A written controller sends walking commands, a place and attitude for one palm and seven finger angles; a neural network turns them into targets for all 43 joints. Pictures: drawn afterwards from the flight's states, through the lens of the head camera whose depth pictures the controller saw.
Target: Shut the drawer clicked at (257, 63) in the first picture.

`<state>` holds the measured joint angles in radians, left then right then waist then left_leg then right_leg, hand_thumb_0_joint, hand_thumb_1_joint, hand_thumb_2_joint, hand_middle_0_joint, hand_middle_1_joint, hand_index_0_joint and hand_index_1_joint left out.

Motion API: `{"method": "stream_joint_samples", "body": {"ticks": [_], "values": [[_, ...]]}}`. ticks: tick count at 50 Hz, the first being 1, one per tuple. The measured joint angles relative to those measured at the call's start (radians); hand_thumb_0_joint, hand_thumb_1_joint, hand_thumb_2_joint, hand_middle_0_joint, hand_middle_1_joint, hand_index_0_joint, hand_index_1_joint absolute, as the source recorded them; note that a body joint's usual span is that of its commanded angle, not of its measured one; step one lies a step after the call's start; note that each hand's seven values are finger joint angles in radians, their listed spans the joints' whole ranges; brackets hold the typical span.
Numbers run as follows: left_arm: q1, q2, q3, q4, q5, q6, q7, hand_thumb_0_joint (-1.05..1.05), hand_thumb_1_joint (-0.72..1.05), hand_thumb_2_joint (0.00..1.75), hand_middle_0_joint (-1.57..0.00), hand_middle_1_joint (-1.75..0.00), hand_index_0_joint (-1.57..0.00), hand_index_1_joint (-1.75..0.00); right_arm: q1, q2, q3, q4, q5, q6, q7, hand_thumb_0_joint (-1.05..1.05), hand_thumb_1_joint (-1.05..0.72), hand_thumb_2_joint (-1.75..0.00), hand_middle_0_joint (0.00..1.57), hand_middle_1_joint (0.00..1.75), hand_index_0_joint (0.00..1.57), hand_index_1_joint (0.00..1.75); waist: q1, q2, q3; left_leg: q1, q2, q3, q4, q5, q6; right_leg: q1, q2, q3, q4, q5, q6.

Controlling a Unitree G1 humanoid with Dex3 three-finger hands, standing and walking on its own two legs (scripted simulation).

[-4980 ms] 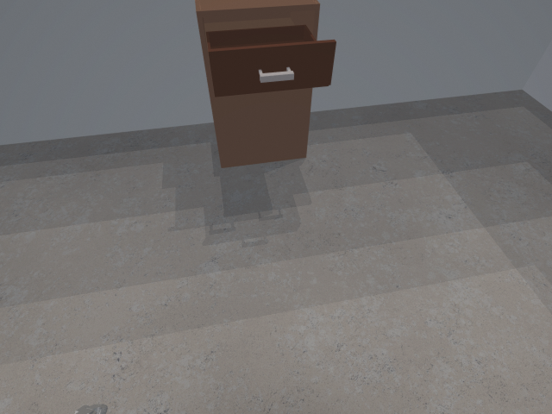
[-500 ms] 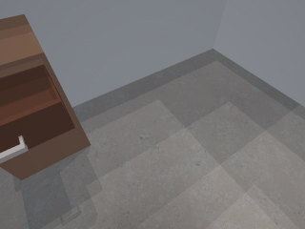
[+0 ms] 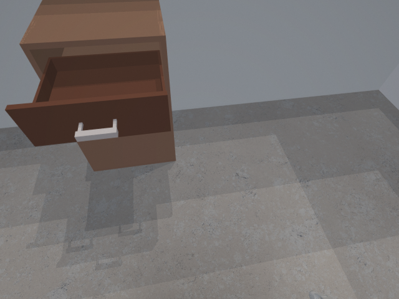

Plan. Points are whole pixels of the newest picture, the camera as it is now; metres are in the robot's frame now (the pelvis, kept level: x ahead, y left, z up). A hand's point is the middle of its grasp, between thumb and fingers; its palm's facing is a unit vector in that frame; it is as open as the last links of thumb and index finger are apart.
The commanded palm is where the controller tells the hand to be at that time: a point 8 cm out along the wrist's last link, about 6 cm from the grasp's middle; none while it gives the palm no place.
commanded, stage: turn to face it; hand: left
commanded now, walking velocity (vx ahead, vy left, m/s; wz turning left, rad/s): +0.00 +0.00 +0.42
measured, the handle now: (97, 129) +0.55 +0.36 -0.08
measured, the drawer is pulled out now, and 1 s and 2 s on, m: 0.30 0.30 0.30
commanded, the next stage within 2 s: take the last steps up to it in 0.42 s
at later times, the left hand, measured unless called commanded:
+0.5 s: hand out of the picture +0.03 +0.19 -0.14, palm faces +0.21 -0.93 -0.29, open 7.4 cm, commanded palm none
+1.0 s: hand out of the picture -0.10 +0.19 -0.17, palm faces +0.32 -0.93 -0.18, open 7.4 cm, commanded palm none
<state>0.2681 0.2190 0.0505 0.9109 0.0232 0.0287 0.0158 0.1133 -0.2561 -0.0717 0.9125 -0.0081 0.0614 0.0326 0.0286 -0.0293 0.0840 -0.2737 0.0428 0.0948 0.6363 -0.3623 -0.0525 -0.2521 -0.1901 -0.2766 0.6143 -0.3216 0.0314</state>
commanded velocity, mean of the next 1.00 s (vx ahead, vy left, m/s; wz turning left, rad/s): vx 0.15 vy -0.01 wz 0.15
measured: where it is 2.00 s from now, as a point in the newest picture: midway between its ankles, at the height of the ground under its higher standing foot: (189, 272)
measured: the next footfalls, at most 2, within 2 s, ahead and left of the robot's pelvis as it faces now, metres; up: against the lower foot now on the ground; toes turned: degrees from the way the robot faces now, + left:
left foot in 0.02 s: +0.03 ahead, +0.13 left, +0.00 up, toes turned +7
right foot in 0.42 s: +0.04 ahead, -0.11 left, +0.00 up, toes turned +5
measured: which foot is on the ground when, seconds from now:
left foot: up 0.00-0.00, down 0.02-0.44, up 0.46-0.86, down 0.88-1.00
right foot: down 0.00-0.02, up 0.04-0.40, down 0.42-0.88, up 0.90-1.00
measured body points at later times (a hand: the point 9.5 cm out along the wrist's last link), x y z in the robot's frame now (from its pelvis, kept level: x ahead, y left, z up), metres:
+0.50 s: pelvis -0.02 -0.02 +0.00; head +0.00 -0.05 +0.45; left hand +0.02 +0.24 -0.12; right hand +0.07 -0.25 -0.16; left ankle -0.03 +0.11 -0.70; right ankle +0.01 -0.11 -0.73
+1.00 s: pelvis +0.01 +0.03 +0.01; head +0.00 +0.04 +0.46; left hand -0.12 +0.24 -0.15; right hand +0.09 -0.19 -0.13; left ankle -0.06 +0.12 -0.73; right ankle +0.03 -0.10 -0.67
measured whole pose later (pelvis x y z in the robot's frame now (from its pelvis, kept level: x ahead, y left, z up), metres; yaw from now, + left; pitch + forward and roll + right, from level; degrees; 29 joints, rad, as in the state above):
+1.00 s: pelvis +0.01 +0.03 +0.01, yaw +15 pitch -1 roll +0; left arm 0.40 0.20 0.06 1.14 0.03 0.03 -0.01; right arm 0.30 -0.15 -0.03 1.04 -0.02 -0.04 -0.01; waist 0.01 -0.03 0.00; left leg -0.11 0.04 0.10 0.43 -0.30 0.01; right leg -0.40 -0.07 -0.09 0.94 -0.39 -0.01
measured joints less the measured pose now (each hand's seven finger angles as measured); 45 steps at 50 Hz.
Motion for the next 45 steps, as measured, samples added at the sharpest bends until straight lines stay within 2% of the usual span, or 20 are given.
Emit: {"method": "stream_joint_samples", "body": {"ticks": [1, 3, 4, 6, 9, 15, 18, 20, 21, 22, 24, 27, 30, 36, 40, 43, 44, 45], "values": [[0.007, 0.010, 0.007, 0.003, -0.005, 0.006, -0.002, 0.01, 0.90, 0.90, -0.20, -0.30, -0.21, -0.31, -0.002, -0.001, 0.002, -0.008, -0.002, -0.012, 0.000, 0.01, -0.91, -0.90, 0.19, 0.30, 0.19, 0.30, -0.001, 0.000, -0.006, 0.017, -0.002, -0.002, -0.053, 0.043, 0.037, -0.026, -0.008, 0.001, 0.049, -0.017, 0.011], [-0.001, 0.041, 0.019, 0.020, -0.005, 0.031, 0.002, 0.01, 0.91, 0.90, -0.20, -0.30, -0.21, -0.30, -0.012, 0.018, 0.009, -0.015, -0.002, -0.028, -0.005, 0.00, -0.91, -0.90, 0.19, 0.30, 0.19, 0.30, 0.006, -0.027, 0.006, -0.002, -0.020, -0.005, -0.016, 0.033, 0.073, -0.096, -0.001, 0.090, 0.213, -0.163, 0.034], [-0.007, 0.052, 0.024, 0.030, -0.005, 0.042, 0.006, 0.01, 0.91, 0.90, -0.20, -0.30, -0.20, -0.30, -0.010, 0.025, 0.014, -0.018, -0.003, -0.035, -0.010, 0.00, -0.91, -0.90, 0.20, 0.30, 0.19, 0.30, 0.006, -0.029, 0.007, -0.004, -0.021, -0.012, -0.012, 0.030, 0.078, -0.130, 0.019, 0.131, 0.297, -0.197, 0.040], [-0.020, 0.065, 0.032, 0.044, -0.007, 0.051, 0.006, 0.01, 0.91, 0.90, -0.20, -0.30, -0.20, -0.30, 0.000, 0.037, 0.022, -0.019, -0.005, -0.039, -0.020, 0.00, -0.90, -0.90, 0.20, 0.30, 0.20, 0.30, 0.004, -0.024, 0.006, 0.007, -0.023, -0.030, -0.039, 0.044, 0.078, -0.182, 0.051, 0.183, 0.417, -0.178, 0.047], [-0.036, 0.070, 0.034, 0.042, -0.010, 0.044, 0.001, 0.01, 0.91, 0.90, -0.20, -0.30, -0.20, -0.30, 0.015, 0.046, 0.031, -0.009, -0.005, -0.036, -0.026, 0.00, -0.90, -0.89, 0.20, 0.30, 0.20, 0.30, 0.003, -0.011, 0.003, 0.030, -0.033, -0.051, -0.101, 0.086, 0.079, -0.216, 0.074, 0.220, 0.462, -0.110, 0.054], [-0.059, 0.046, 0.023, 0.025, -0.013, 0.037, 0.004, 0.01, 0.91, 0.90, -0.19, -0.30, -0.20, -0.30, 0.049, 0.055, 0.033, 0.010, -0.008, -0.029, -0.027, 0.00, -0.90, -0.89, 0.20, 0.30, 0.20, 0.30, -0.016, 0.021, -0.010, 0.043, -0.053, -0.084, -0.158, 0.130, 0.079, -0.171, 0.109, 0.242, 0.318, -0.105, 0.053], [-0.072, 0.025, 0.014, 0.019, -0.016, 0.029, 0.006, 0.01, 0.91, 0.90, -0.19, -0.30, -0.20, -0.30, 0.065, 0.056, 0.030, 0.022, -0.011, -0.023, -0.028, 0.00, -0.90, -0.89, 0.20, 0.30, 0.20, 0.30, -0.031, 0.039, -0.014, 0.031, -0.061, -0.100, -0.147, 0.133, 0.070, -0.111, 0.134, 0.239, 0.189, -0.107, 0.041], [-0.076, 0.009, 0.007, 0.013, -0.018, 0.017, 0.007, 0.01, 0.91, 0.90, -0.19, -0.30, -0.20, -0.30, 0.078, 0.053, 0.027, 0.031, -0.009, -0.019, -0.028, 0.00, -0.90, -0.89, 0.20, 0.30, 0.20, 0.30, -0.037, 0.050, -0.019, 0.014, -0.067, -0.112, -0.123, 0.127, 0.059, -0.052, 0.150, 0.232, 0.066, -0.049, 0.033], [-0.075, 0.003, 0.003, 0.009, -0.017, 0.007, 0.007, 0.01, 0.91, 0.90, -0.19, -0.30, -0.20, -0.30, 0.087, 0.052, 0.025, 0.036, -0.006, -0.019, -0.028, 0.00, -0.90, -0.89, 0.20, 0.30, 0.20, 0.30, -0.038, 0.052, -0.024, 0.000, -0.073, -0.116, -0.101, 0.118, 0.052, -0.015, 0.153, 0.228, -0.017, 0.003, 0.019], [-0.078, -0.012, -0.001, 0.012, -0.013, -0.003, 0.010, 0.01, 0.91, 0.90, -0.20, -0.30, -0.20, -0.30, 0.090, 0.044, 0.020, 0.043, -0.001, -0.017, -0.027, 0.00, -0.90, -0.89, 0.20, 0.30, 0.20, 0.30, -0.040, 0.073, -0.021, -0.017, -0.066, -0.127, -0.066, 0.106, 0.050, -0.005, 0.164, 0.215, -0.037, 0.024, -0.020], [-0.077, -0.037, -0.013, 0.010, -0.009, -0.013, 0.009, 0.01, 0.91, 0.90, -0.20, -0.30, -0.20, -0.30, 0.101, 0.034, 0.010, 0.058, -0.001, -0.004, -0.028, 0.00, -0.90, -0.89, 0.20, 0.30, 0.20, 0.30, -0.047, 0.096, -0.024, -0.070, -0.070, -0.140, 0.082, -0.036, 0.043, -0.001, 0.163, 0.188, -0.032, 0.021, -0.061], [-0.064, -0.062, -0.020, 0.011, -0.008, -0.015, 0.009, 0.01, 0.91, 0.90, -0.20, -0.30, -0.20, -0.30, 0.111, 0.025, -0.001, 0.083, -0.004, 0.012, -0.023, 0.00, -0.90, -0.89, 0.20, 0.30, 0.20, 0.30, -0.044, 0.098, -0.029, -0.144, -0.066, -0.129, 0.343, -0.068, 0.032, 0.024, 0.151, 0.165, -0.072, 0.035, -0.072], [-0.049, -0.076, -0.020, 0.025, -0.005, -0.020, 0.009, 0.01, 0.91, 0.90, -0.20, -0.30, -0.20, -0.30, 0.123, 0.023, -0.004, 0.100, -0.009, 0.009, -0.019, 0.00, -0.90, -0.90, 0.20, 0.30, 0.19, 0.30, -0.044, 0.088, -0.035, -0.153, -0.038, -0.110, 0.429, -0.029, 0.017, 0.048, 0.143, 0.148, -0.120, 0.060, -0.072], [0.011, -0.062, -0.010, 0.070, 0.002, -0.050, 0.001, 0.00, 0.92, 0.90, -0.20, -0.30, -0.21, -0.30, 0.147, 0.035, -0.001, 0.131, -0.016, -0.005, -0.010, 0.00, -0.91, -0.90, 0.19, 0.30, 0.19, 0.30, -0.017, 0.053, -0.060, -0.075, 0.015, -0.067, 0.261, -0.034, 0.016, 0.081, 0.130, 0.121, -0.196, 0.092, -0.068], [0.066, -0.043, -0.005, 0.121, 0.006, -0.053, -0.005, 0.00, 0.92, 0.90, -0.20, -0.30, -0.20, -0.30, 0.138, 0.048, 0.009, 0.137, -0.013, -0.026, -0.011, 0.01, -0.91, -0.90, 0.19, 0.30, 0.19, 0.30, 0.012, 0.031, -0.072, -0.009, 0.019, -0.037, 0.084, -0.061, 0.035, 0.090, 0.122, 0.115, -0.215, 0.096, -0.056], [0.114, -0.031, 0.000, 0.168, 0.000, -0.042, -0.007, 0.00, 0.91, 0.90, -0.20, -0.30, -0.20, -0.30, 0.133, 0.058, 0.021, 0.130, -0.011, -0.057, -0.017, 0.01, -0.91, -0.90, 0.19, 0.30, 0.19, 0.30, 0.020, 0.025, -0.082, 0.076, 0.014, -0.005, -0.108, 0.000, 0.047, 0.081, 0.121, 0.114, -0.172, 0.066, -0.038], [0.131, -0.031, 0.000, 0.181, -0.003, -0.035, -0.009, 0.01, 0.91, 0.90, -0.20, -0.30, -0.20, -0.30, 0.135, 0.057, 0.024, 0.125, -0.011, -0.071, -0.021, 0.00, -0.91, -0.90, 0.19, 0.30, 0.19, 0.30, 0.017, 0.035, -0.088, 0.097, 0.018, -0.013, -0.162, 0.016, 0.058, 0.063, 0.127, 0.112, -0.128, 0.032, -0.033], [0.138, -0.025, 0.002, 0.197, -0.005, -0.024, -0.010, 0.01, 0.91, 0.90, -0.20, -0.30, -0.20, -0.30, 0.131, 0.068, 0.025, 0.126, -0.014, -0.081, -0.027, 0.00, -0.91, -0.90, 0.19, 0.30, 0.19, 0.30, 0.012, 0.022, -0.085, 0.094, 0.011, -0.010, -0.151, 0.048, 0.062, 0.038, 0.120, 0.125, -0.060, -0.028, -0.033]]}}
